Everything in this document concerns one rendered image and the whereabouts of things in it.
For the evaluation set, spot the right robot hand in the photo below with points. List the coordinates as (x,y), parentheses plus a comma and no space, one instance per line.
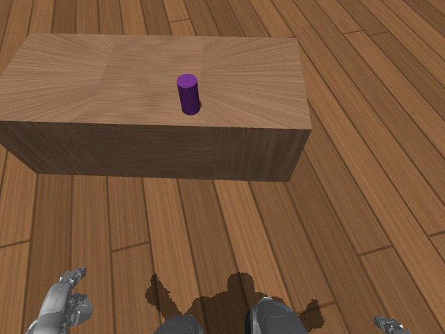
(390,326)

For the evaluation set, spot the left robot arm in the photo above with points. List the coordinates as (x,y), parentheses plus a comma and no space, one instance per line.
(50,323)

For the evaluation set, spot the left robot hand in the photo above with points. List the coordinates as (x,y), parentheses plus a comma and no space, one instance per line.
(61,300)

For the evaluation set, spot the can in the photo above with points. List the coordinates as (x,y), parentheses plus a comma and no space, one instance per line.
(188,93)

